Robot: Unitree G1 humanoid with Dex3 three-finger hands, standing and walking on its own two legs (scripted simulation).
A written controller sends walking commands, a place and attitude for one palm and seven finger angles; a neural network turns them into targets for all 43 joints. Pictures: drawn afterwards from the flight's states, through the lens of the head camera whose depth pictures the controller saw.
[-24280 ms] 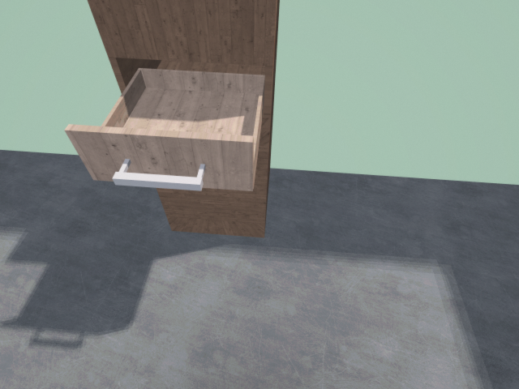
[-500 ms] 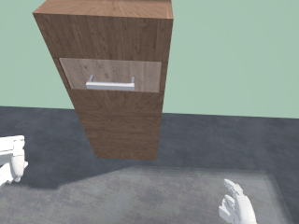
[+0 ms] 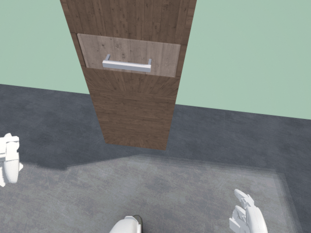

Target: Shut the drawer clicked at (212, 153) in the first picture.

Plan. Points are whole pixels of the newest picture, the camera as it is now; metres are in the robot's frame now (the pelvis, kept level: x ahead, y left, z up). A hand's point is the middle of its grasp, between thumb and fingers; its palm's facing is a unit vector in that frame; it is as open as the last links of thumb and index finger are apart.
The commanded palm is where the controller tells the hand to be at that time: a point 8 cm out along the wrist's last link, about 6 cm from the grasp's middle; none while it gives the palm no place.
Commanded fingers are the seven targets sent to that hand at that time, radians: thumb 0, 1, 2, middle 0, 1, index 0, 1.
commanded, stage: step back with the hand held close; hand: left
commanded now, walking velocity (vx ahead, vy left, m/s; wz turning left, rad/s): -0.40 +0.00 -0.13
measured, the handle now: (128, 62) +0.70 +0.15 +0.01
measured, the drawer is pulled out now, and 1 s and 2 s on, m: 0.00 0.00 0.00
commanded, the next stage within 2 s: stop stepping back and stand still in 0.26 s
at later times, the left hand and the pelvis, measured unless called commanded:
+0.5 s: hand out of the picture +0.09 +0.26 +0.19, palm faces +0.27 -0.88 -0.39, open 3.3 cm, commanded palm +0.06 +0.31 +0.19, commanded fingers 0.00 0.90 0.90 -1.40 -1.60 -1.40 -1.60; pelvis -0.10 +0.04 +0.00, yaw -6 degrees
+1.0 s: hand out of the picture +0.06 +0.30 +0.19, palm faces +0.31 -0.86 -0.42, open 3.3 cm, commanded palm +0.02 +0.32 +0.19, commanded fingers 0.00 0.90 0.90 -1.40 -1.60 -1.40 -1.60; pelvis -0.15 +0.07 +0.00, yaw -10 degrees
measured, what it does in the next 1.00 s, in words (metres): walks backwards: right foot, then left foot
